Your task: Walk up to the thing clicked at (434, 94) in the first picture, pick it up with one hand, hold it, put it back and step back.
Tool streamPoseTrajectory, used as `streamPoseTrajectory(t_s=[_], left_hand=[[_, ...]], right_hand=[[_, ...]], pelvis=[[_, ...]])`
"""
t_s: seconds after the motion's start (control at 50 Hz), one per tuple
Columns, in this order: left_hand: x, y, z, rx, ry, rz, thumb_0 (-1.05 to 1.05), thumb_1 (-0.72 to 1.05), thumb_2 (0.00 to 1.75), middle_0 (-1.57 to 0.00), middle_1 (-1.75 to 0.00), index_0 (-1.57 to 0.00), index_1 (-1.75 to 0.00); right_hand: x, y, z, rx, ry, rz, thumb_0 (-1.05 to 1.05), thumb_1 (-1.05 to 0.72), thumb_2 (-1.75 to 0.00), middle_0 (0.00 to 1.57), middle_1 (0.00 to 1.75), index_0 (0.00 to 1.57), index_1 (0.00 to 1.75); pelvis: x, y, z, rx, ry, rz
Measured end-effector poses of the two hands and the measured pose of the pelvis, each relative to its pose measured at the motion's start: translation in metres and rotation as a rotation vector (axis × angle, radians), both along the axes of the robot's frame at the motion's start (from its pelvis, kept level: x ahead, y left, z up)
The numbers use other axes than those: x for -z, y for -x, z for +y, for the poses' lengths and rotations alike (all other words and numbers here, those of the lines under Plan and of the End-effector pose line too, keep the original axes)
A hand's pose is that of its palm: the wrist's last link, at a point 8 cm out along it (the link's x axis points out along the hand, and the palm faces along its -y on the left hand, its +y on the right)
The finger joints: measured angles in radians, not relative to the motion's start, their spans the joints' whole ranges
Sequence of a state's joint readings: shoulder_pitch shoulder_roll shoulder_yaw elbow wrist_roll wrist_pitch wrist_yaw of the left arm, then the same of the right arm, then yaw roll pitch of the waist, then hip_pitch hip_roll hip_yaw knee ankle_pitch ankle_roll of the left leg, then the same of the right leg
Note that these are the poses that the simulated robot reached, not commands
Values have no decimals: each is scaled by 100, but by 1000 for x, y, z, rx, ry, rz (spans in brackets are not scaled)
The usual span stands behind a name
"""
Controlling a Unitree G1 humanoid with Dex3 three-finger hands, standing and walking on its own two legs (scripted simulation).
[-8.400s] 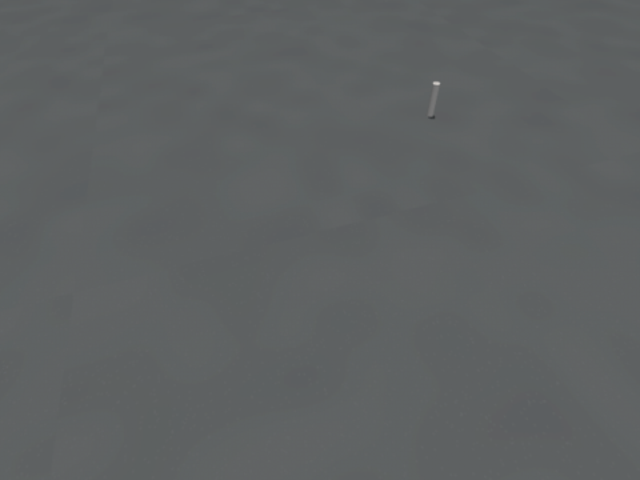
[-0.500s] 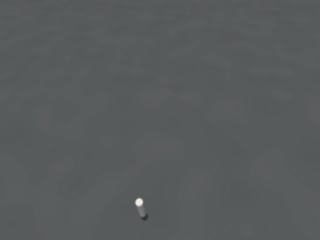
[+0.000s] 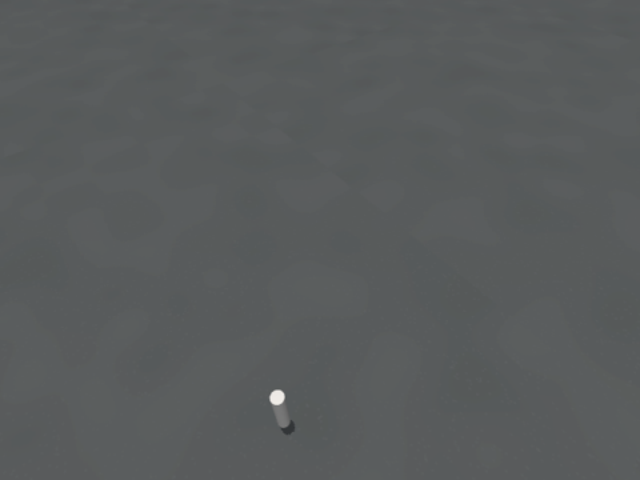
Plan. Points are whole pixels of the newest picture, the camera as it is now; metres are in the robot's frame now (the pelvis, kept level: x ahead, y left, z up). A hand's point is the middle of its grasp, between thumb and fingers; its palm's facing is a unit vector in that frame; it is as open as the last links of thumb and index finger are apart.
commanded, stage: stand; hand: left
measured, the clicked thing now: (280, 409) +0.43 +0.17 -0.69
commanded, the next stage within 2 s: go down in 1.74 s
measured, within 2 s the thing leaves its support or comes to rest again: neither
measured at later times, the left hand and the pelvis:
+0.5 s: hand out of the picture +0.07 +0.25 -0.16, palm faces -0.03 -0.94 -0.34, open 7.4 cm; pelvis +0.00 +0.00 +0.00, yaw +0 degrees
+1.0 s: hand out of the picture +0.08 +0.25 -0.16, palm faces -0.02 -0.94 -0.35, open 7.4 cm; pelvis +0.01 -0.01 +0.00, yaw +0 degrees
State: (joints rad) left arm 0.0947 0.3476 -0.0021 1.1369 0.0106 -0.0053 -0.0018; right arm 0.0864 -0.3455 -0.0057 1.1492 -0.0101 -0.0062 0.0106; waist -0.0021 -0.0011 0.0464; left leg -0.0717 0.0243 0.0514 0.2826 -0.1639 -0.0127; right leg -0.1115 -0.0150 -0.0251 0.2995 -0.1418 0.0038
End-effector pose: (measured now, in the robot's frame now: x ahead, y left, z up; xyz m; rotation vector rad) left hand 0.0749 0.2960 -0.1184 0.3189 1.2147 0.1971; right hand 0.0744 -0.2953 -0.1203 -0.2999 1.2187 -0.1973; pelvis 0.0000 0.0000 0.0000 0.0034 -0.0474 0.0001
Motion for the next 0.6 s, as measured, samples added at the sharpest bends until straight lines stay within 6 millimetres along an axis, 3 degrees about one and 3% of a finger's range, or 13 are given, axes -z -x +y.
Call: streamPoseTrajectory(t_s=[0.3, 0.6], left_hand=[[3, 20, -1, -9, -3, 46, 1, 90, 90, -20, -30, -21, -30], [1, 1, -4, 2, 0, 13, 1, 90, 90, -20, -30, -21, -30]], right_hand=[[4, 21, -5, 6, -1, 58, 0, -90, -90, 20, 30, 21, 30], [3, 7, -6, 0, 3, 32, 0, -90, -90, 20, 30, 21, 30]], pelvis=[[1, 3, -4, -4, 1, 10], [1, -5, -4, -4, 0, 11]])
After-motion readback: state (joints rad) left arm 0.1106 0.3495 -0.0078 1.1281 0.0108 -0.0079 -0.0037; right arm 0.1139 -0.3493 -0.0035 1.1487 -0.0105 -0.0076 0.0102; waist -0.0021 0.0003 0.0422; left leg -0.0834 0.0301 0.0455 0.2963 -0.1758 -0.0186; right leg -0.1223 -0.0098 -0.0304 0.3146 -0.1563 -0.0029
